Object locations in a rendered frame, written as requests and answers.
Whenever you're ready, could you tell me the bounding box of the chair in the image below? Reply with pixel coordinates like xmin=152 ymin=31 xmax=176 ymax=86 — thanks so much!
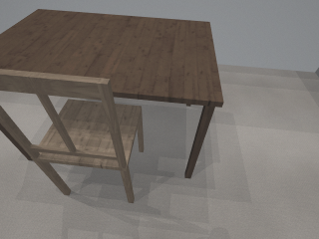
xmin=0 ymin=69 xmax=145 ymax=203

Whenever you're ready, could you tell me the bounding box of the table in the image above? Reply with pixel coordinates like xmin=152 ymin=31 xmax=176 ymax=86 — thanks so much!
xmin=0 ymin=9 xmax=224 ymax=179

